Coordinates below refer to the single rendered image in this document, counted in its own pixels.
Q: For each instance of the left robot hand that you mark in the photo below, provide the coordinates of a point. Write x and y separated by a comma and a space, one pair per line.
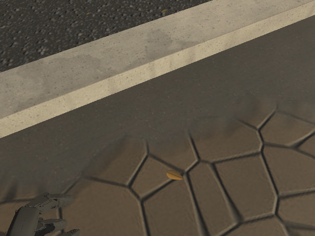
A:
26, 221

